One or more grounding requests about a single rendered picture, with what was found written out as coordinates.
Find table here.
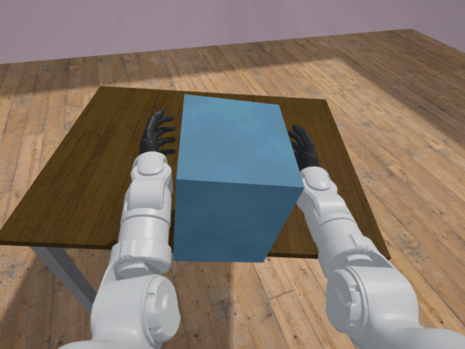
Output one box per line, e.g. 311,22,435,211
0,86,391,315

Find left robot upper arm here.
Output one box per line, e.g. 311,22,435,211
58,274,180,349

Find carton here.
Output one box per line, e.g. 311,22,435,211
173,94,304,262

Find robot right hand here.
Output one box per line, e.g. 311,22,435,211
287,124,320,171

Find robot left forearm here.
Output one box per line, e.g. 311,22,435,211
90,151,173,331

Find robot right forearm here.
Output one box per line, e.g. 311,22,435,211
296,167,419,314

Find right robot upper arm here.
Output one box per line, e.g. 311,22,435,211
325,266,465,349

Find robot left hand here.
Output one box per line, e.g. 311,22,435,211
139,108,176,156

